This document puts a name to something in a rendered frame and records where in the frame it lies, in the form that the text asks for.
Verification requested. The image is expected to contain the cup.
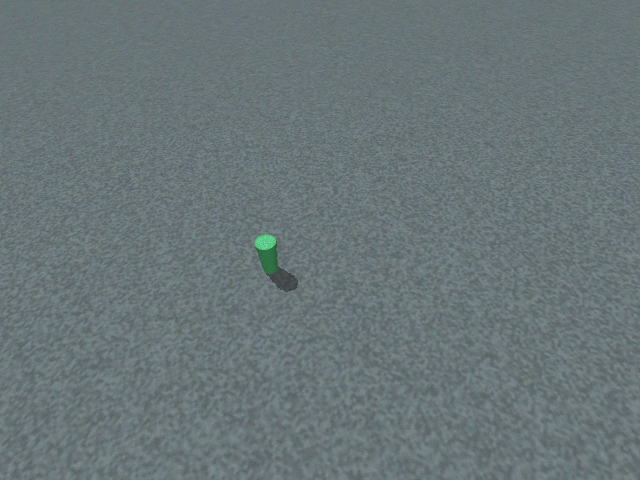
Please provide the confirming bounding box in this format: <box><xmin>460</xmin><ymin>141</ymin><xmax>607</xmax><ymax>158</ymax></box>
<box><xmin>255</xmin><ymin>234</ymin><xmax>278</xmax><ymax>274</ymax></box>

